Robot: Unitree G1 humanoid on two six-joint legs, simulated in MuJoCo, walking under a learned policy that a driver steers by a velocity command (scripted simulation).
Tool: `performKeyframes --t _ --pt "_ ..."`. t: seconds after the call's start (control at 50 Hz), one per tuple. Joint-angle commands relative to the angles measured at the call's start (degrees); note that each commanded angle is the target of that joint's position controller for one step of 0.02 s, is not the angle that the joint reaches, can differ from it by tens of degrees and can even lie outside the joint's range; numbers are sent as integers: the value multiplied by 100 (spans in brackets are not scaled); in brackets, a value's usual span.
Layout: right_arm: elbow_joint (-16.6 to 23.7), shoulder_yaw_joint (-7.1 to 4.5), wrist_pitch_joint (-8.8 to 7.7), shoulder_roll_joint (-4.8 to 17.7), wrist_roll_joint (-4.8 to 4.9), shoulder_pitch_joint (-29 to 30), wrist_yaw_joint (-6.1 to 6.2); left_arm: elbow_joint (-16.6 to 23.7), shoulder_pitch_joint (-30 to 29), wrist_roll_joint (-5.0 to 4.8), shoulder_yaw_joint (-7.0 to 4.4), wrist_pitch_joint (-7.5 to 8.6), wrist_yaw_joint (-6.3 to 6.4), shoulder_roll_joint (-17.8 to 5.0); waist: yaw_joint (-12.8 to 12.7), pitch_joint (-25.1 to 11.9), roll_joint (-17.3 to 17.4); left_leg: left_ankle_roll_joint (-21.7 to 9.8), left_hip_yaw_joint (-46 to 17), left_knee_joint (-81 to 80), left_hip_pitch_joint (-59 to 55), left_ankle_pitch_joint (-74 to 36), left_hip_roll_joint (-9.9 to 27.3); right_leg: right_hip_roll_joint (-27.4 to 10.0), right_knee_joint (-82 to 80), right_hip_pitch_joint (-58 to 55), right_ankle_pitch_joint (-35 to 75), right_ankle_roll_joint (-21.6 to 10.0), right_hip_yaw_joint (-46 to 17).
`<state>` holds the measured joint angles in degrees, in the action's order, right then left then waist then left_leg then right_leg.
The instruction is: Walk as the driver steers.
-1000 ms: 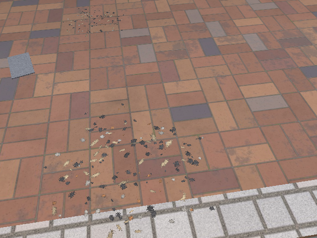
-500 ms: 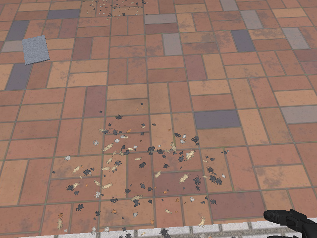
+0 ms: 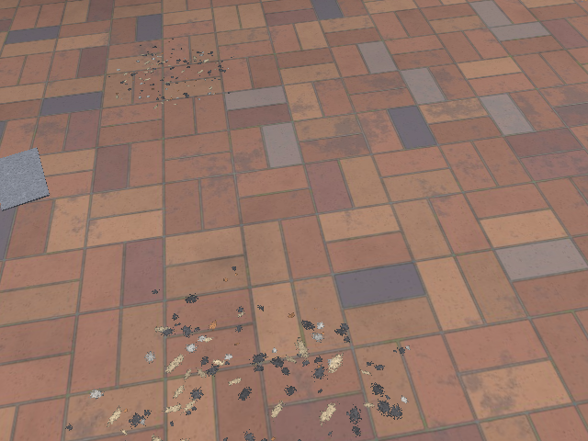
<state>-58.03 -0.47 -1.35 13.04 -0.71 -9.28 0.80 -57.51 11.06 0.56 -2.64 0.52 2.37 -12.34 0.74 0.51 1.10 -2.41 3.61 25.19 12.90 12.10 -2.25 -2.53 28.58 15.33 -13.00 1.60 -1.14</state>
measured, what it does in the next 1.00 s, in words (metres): stands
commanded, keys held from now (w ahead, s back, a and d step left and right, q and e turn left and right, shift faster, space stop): no key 1.00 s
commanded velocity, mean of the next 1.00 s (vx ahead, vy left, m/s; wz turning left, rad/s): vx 0.01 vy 0.00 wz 0.00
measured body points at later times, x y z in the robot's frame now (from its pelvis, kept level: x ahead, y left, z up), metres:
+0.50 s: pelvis +0.03 -0.01 +0.00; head +0.04 +0.00 +0.45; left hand +0.09 +0.25 -0.15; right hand +0.09 -0.26 -0.15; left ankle +0.02 +0.09 -0.74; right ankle +0.02 -0.13 -0.74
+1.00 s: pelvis +0.02 +0.00 +0.00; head +0.03 +0.01 +0.45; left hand +0.03 +0.25 -0.16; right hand +0.05 -0.24 -0.15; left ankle +0.02 +0.09 -0.74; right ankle +0.02 -0.13 -0.74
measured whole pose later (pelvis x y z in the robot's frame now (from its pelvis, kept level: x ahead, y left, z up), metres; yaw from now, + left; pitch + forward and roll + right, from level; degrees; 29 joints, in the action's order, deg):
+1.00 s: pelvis +0.02 +0.00 +0.00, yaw +1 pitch -1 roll +0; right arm -63.3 -0.9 -0.2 11.3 -0.1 -13.2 1.7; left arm -65.6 13.0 0.1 -2.0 -0.2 3.2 -11.0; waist 0.0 2.1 -0.2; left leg -2.4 2.6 25.8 10.2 14.6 -1.4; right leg -1.8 25.5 10.7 -13.7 1.7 -0.1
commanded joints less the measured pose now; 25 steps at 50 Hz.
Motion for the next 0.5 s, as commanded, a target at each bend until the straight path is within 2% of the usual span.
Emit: performKeyframes --t 0.02,0.1,0.2,0.5 --pt "101 -114 -1 592 11 -190 44 56 89 -38 -112 126 -5 -622 -4 -156 -515 -96 -344 -343 34 -389 364 -184 -487 -417 1021 -234 -222" --pt "50 -123 18 592 57 -136 35 -60 99 -57 -111 113 5 -665 -51 -311 -283 -85 -341 -197 -184 -1065 401 -148 -349 -595 1578 -283 -168" --pt "-56 -135 83 596 73 -193 54 -178 76 -65 -103 64 9 -653 -49 -285 -121 -63 -347 -119 -343 -1404 424 -97 -327 -620 1730 -294 -107" --pt "-266 -151 116 594 65 -239 95 -433 19 -49 -83 -53 44 -556 -63 7 -131 -41 -412 -249 -293 -1072 468 1 -497 -605 1162 -219 3"
Velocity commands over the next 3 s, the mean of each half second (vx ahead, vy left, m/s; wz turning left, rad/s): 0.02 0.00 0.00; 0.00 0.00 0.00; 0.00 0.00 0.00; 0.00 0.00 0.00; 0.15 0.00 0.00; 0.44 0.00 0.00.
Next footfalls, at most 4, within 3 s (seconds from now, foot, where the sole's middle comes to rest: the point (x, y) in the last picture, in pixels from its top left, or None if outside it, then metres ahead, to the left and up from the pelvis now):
2.54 right None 0.17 -0.16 -0.78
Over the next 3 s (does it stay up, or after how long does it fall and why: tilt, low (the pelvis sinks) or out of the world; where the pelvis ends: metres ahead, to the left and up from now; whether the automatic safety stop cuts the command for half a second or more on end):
stays up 0.31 -0.06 -0.01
